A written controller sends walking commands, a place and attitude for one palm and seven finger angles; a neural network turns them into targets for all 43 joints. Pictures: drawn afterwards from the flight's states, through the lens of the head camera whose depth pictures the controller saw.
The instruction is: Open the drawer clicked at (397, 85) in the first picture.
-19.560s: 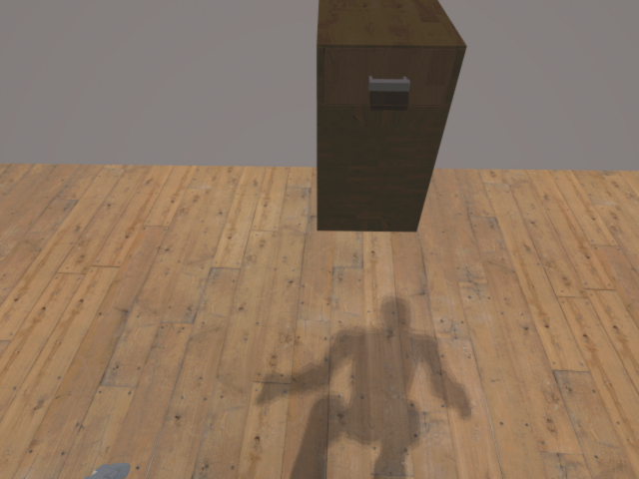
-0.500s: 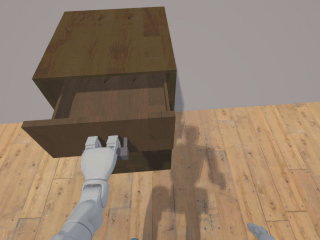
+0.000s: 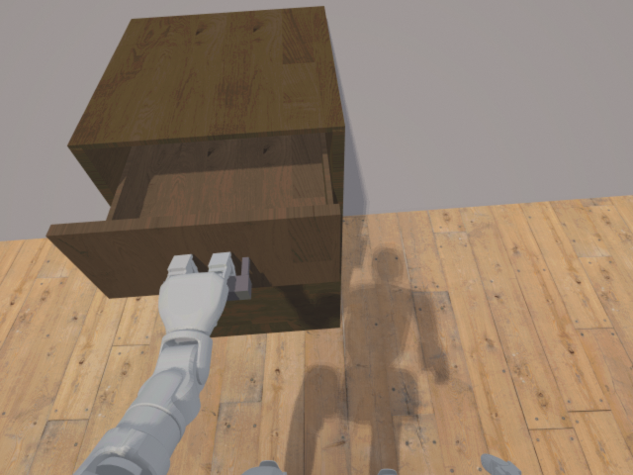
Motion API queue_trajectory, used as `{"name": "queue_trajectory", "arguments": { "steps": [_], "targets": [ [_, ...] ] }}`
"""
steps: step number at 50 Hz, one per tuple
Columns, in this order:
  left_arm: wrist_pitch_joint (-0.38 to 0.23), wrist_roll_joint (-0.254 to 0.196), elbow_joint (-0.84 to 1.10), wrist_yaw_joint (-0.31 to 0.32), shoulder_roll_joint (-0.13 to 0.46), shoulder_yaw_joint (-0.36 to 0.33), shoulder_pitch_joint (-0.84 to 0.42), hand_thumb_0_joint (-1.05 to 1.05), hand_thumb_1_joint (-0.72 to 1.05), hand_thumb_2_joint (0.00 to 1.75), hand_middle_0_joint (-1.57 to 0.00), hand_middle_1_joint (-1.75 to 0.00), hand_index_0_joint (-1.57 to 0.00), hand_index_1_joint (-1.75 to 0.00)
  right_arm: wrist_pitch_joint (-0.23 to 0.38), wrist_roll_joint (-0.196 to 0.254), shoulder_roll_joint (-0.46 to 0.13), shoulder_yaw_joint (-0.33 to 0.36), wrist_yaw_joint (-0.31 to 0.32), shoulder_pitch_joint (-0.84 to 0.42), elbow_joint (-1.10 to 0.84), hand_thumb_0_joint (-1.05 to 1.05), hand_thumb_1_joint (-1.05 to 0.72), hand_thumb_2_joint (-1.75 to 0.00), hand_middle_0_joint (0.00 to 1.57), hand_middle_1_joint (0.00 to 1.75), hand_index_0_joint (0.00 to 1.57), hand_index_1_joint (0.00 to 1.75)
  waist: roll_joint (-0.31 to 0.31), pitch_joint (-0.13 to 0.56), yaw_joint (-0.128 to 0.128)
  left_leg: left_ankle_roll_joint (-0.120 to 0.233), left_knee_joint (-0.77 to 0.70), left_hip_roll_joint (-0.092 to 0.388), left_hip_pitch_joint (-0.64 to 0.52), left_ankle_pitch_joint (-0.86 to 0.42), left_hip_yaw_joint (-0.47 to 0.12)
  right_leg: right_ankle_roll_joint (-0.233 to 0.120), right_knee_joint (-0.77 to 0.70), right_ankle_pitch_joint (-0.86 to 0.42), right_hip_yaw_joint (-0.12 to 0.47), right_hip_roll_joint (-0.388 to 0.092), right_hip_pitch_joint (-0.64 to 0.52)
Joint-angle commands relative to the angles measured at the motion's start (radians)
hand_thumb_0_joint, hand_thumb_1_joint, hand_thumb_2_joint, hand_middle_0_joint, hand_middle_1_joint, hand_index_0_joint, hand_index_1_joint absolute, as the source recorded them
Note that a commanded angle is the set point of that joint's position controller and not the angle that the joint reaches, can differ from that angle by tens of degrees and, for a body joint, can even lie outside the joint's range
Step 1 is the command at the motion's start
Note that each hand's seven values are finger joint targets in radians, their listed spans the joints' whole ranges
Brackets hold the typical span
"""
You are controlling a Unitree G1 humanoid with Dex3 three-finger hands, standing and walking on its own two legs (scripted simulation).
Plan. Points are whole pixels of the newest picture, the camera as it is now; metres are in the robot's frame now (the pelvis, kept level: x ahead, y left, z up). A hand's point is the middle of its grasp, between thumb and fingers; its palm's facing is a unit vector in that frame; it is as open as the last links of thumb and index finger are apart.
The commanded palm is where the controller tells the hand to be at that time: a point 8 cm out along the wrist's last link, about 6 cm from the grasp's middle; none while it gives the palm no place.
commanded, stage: pull the drawer open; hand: left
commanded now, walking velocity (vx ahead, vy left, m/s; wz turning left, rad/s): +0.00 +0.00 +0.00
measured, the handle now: (209, 277) +0.39 +0.18 -0.02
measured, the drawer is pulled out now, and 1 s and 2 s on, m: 0.18 0.30 0.30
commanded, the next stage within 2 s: open the thumb to release the handle in 1.06 s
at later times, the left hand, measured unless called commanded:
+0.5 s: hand (201, 383) +0.24 +0.17 -0.04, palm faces -0.02 -0.16 -0.99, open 6.0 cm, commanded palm +0.19 +0.17 +0.01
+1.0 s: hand (199, 408) +0.21 +0.16 -0.04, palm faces +0.00 -0.16 -0.99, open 6.2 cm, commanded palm +0.16 +0.16 +0.01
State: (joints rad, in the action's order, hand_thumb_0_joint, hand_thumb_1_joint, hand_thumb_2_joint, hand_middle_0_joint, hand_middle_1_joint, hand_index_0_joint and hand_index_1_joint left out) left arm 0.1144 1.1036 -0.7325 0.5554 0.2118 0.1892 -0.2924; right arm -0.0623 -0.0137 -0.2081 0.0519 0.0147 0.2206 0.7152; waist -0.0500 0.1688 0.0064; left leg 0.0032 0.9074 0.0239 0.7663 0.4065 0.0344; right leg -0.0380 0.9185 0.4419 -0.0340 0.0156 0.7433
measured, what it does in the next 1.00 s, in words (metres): stands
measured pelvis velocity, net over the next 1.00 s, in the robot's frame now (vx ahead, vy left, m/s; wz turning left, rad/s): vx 0.03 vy -0.01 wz -0.02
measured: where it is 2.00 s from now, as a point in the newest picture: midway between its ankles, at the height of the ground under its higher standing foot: outside the picture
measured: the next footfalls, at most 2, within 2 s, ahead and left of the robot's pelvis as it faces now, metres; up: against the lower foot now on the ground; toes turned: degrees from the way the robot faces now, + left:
none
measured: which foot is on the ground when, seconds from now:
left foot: down 0.00-1.00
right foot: down 0.00-1.00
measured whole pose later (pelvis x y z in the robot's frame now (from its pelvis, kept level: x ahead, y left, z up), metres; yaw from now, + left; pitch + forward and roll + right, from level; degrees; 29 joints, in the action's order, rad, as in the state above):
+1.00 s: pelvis +0.03 -0.01 -0.02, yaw -1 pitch +16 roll +1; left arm 0.06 1.15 0.05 0.56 0.20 0.22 0.52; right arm -0.06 -0.05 -0.21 0.00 -0.11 0.15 0.53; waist -0.04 0.20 -0.05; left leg -0.01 1.03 0.03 0.77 0.53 0.05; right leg -0.05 1.05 0.56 -0.01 0.03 0.76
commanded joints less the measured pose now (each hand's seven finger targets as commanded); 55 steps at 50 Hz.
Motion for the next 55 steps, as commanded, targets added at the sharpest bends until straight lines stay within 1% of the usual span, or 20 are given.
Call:
{"name": "queue_trajectory", "arguments": {
  "steps": [1, 3, 7, 10, 12, 14, 16, 17, 20, 24, 28, 33, 36, 38, 39, 41, 42, 46, 47, 55],
  "targets": [
    [0.01, -0.041, 0.269, 0.02, 0.065, -0.029, 0.039, 0.0, 0.9, 0.9, -0.4, -1.35, -0.4, -1.35, 0.039, 0.007, -0.115, 0.038, -0.004, -0.059, -0.176, 0.0, -0.9, -0.9, 0.2, 0.3, 0.2, 0.3, 0.095, 0.288, -0.037, 0.027, -0.111, -0.062, -0.191, -0.238, 0.01, -0.005, -0.168, -0.373, 0.04, 0.022, -0.241],
    [0.014, -0.045, 0.322, 0.015, 0.057, -0.025, 0.158, 0.0, 0.9, 0.9, -0.4, -1.35, -0.4, -1.35, 0.035, 0.008, -0.119, 0.039, -0.014, -0.068, -0.19, 0.0, -0.9, -0.9, 0.2, 0.3, 0.2, 0.3, 0.117, 0.275, -0.043, 0.026, -0.116, -0.058, -0.194, -0.254, 0.011, -0.006, -0.166, -0.394, 0.036, 0.023, -0.251],
    [0.026, -0.033, 0.462, 0.024, 0.056, -0.02, 0.315, 0.0, 0.9, 0.9, -0.4, -1.35, -0.4, -1.35, 0.025, 0.005, -0.127, 0.042, -0.035, -0.091, -0.217, 0.0, -0.9, -0.9, 0.2, 0.3, 0.2, 0.3, 0.092, 0.24, -0.042, 0.022, -0.119, -0.049, -0.22, -0.287, 0.007, -0.016, -0.156, -0.409, 0.026, 0.029, -0.231],
    [0.042, -0.017, 0.571, 0.039, 0.029, 0.016, 0.409, 0.0, 0.9, 0.9, -0.4, -1.35, -0.4, -1.35, 0.019, -0.002, -0.123, 0.043, -0.053, -0.104, -0.233, 0.0, -0.9, -0.9, 0.2, 0.3, 0.2, 0.3, 0.062, 0.247, -0.038, 0.02, -0.103, -0.042, -0.251, -0.339, 0.006, -0.017, -0.133, -0.452, 0.02, 0.03, -0.213],
    [0.055, -0.015, 0.608, 0.045, 0.04, 0.003, 0.489, 0.0, 0.9, 0.9, -0.4, -1.35, -0.4, -1.35, 0.015, -0.004, -0.124, 0.042, -0.061, -0.122, -0.243, 0.0, -0.9, -0.9, 0.2, 0.3, 0.2, 0.3, 0.061, 0.242, -0.045, 0.018, -0.095, -0.039, -0.265, -0.39, 0.0, -0.02, -0.124, -0.497, 0.021, 0.032, -0.22],
    [0.062, -0.006, 0.654, 0.049, 0.007, 0.044, 0.526, 0.0, 0.9, 0.9, -0.4, -1.35, -0.4, -1.35, 0.01, -0.006, -0.12, 0.038, -0.068, -0.133, -0.253, 0.0, -0.9, -0.9, 0.2, 0.3, 0.2, 0.3, 0.073, 0.236, -0.034, 0.018, -0.084, -0.035, -0.276, -0.401, -0.009, -0.015, -0.11, -0.487, 0.015, 0.033, -0.199],
    [0.067, -0.003, 0.685, 0.051, -0.006, 0.065, 0.583, 0.0, 0.9, 0.9, -0.4, -1.35, -0.4, -1.35, 0.011, -0.005, -0.116, 0.034, -0.074, -0.154, -0.266, 0.0, -0.9, -0.9, 0.2, 0.3, 0.2, 0.3, 0.065, 0.224, -0.039, 0.02, -0.08, -0.032, -0.289, -0.414, -0.015, -0.015, -0.106, -0.468, 0.009, 0.033, -0.183],
    [0.064, -0.001, 0.702, 0.052, 0.014, 0.046, 0.603, 0.0, 0.9, 0.9, -0.4, -1.35, -0.4, -1.35, 0.012, -0.005, -0.115, 0.031, -0.075, -0.164, -0.271, 0.0, -0.9, -0.9, 0.2, 0.3, 0.2, 0.3, 0.064, 0.219, -0.042, 0.018, -0.077, -0.028, -0.298, -0.439, -0.017, -0.018, -0.103, -0.481, 0.014, 0.035, -0.182],
    [0.047, 0.008, 0.752, 0.048, -0.005, 0.073, 0.696, 0.0, 0.9, 0.9, -0.4, -1.35, -0.4, -1.35, 0.018, -0.007, -0.106, 0.019, -0.085, -0.183, -0.292, 0.0, -0.9, -0.9, 0.2, 0.3, 0.2, 0.3, 0.067, 0.235, -0.055, 0.02, -0.055, -0.027, -0.314, -0.492, -0.026, -0.013, -0.08, -0.508, 0.01, 0.033, -0.176],
    [0.012, 0.021, 0.783, 0.036, -0.005, 0.081, 0.78, 0.0, 0.9, 0.9, -0.4, -1.35, -0.4, -1.35, 0.025, -0.009, -0.098, 0.004, -0.096, -0.202, -0.308, 0.0, -0.9, -0.9, 0.2, 0.3, 0.2, 0.3, 0.093, 0.191, -0.058, 0.018, -0.04, -0.028, -0.293, -0.478, -0.034, -0.01, -0.068, -0.501, 0.015, 0.034, -0.153],
    [-0.028, 0.034, 0.848, 0.027, -0.022, 0.109, 0.881, 0.0, 0.9, 0.9, -0.4, -1.35, -0.4, -1.35, 0.037, -0.017, -0.089, -0.011, -0.114, -0.212, -0.338, 0.0, -0.9, -0.9, 0.2, 0.3, 0.2, 0.3, 0.078, 0.197, -0.068, 0.022, -0.008, -0.03, -0.294, -0.504, -0.043, -0.01, -0.047, -0.498, 0.021, 0.033, -0.125],
    [-0.076, 0.043, 0.896, 0.018, -0.001, 0.082, 1.018, 0.0, 0.9, 0.9, -0.4, -1.35, -0.4, -1.35, 0.05, -0.021, -0.079, -0.024, -0.128, -0.218, -0.363, 0.0, -0.9, -0.9, 0.2, 0.3, 0.2, 0.3, 0.072, 0.184, -0.086, 0.018, 0.024, -0.037, -0.269, -0.479, -0.046, -0.015, -0.026, -0.483, 0.042, 0.036, -0.094],
    [-0.09, 0.056, 0.907, 0.02, 0.03, 0.054, 1.026, 0.0, 0.9, 0.9, -0.4, -1.35, -0.4, -1.35, 0.049, -0.027, -0.076, -0.029, -0.133, -0.218, -0.368, 0.0, -0.9, -0.9, 0.2, 0.3, 0.2, 0.3, 0.078, 0.171, -0.086, 0.013, 0.041, -0.04, -0.225, -0.438, -0.047, -0.017, -0.009, -0.475, 0.049, 0.035, -0.078],
    [-0.088, 0.066, 0.938, 0.03, 0.036, 0.051, 0.998, 0.0, 0.9, 0.9, -0.4, -1.35, -0.4, -1.35, 0.049, -0.034, -0.076, -0.029, -0.135, -0.217, -0.376, 0.0, -0.9, -0.9, 0.2, 0.3, 0.2, 0.3, 0.052, 0.207, -0.088, 0.012, 0.054, -0.042, -0.228, -0.438, -0.049, -0.021, 0.003, -0.477, 0.068, 0.034, -0.065],
    [-0.083, 0.066, 0.923, 0.031, 0.031, 0.054, 0.989, 0.0, 0.9, 0.9, -0.4, -1.35, -0.4, -1.35, 0.048, -0.033, -0.075, -0.026, -0.133, -0.216, -0.371, 0.0, -0.9, -0.9, 0.2, 0.3, 0.2, 0.3, 0.065, 0.198, -0.077, 0.013, 0.057, -0.042, -0.219, -0.422, -0.048, -0.019, 0.001, -0.482, 0.061, 0.034, -0.067],
    [-0.08, 0.057, 0.934, 0.036, 0.053, 0.028, 1.017, 0.0, 0.9, 0.9, -0.4, -1.35, -0.4, -1.35, 0.052, -0.032, -0.073, -0.027, -0.129, -0.207, -0.377, 0.0, -0.9, -0.9, 0.2, 0.3, 0.2, 0.3, 0.065, 0.221, -0.086, 0.013, 0.06, -0.045, -0.208, -0.407, -0.042, -0.017, 0.005, -0.505, 0.064, 0.03, -0.092],
    [-0.075, 0.052, 0.921, 0.038, 0.068, 0.009, 1.021, 0.0, 0.9, 0.9, -0.4, -1.35, -0.4, -1.35, 0.053, -0.034, -0.073, -0.027, -0.124, -0.201, -0.371, 0.0, -0.9, -0.9, 0.2, 0.3, 0.2, 0.3, 0.093, 0.212, -0.081, 0.01, 0.058, -0.047, -0.192, -0.404, -0.046, -0.018, 0.003, -0.533, 0.073, 0.031, -0.107],
    [-0.065, 0.043, 0.928, 0.037, 0.046, 0.033, 1.022, 0.0, 0.9, 0.9, -0.4, -1.35, -0.4, -1.35, 0.055, -0.032, -0.075, -0.023, -0.119, -0.199, -0.371, 0.0, -0.9, -0.9, 0.2, 0.3, 0.2, 0.3, 0.091, 0.198, -0.075, 0.015, 0.054, -0.047, -0.17, -0.369, -0.038, -0.011, -0.001, -0.536, 0.065, 0.021, -0.116],
    [-0.063, 0.038, 0.928, 0.04, 0.074, -0.001, 1.011, 0.0, 0.9, 0.9, -0.4, -1.35, -0.4, -1.35, 0.056, -0.033, -0.077, -0.021, -0.114, -0.191, -0.366, 0.0, -0.9, -0.9, 0.2, 0.3, 0.2, 0.3, 0.103, 0.213, -0.077, 0.013, 0.051, -0.048, -0.165, -0.37, -0.038, -0.013, -0.005, -0.554, 0.077, 0.022, -0.136],
    [-0.051, 0.03, 0.896, 0.049, 0.065, 0.004, 0.986, 0.0, 0.9, 0.9, -0.4, -1.35, -0.4, -1.35, 0.063, -0.036, -0.085, -0.01, -0.099, -0.189, -0.349, 0.0, -0.9, -0.9, 0.2, 0.3, 0.2, 0.3, 0.102, 0.203, -0.074, 0.013, 0.033, -0.055, -0.144, -0.287, -0.026, -0.01, -0.022, -0.503, 0.085, 0.018, -0.134]
  ]
}}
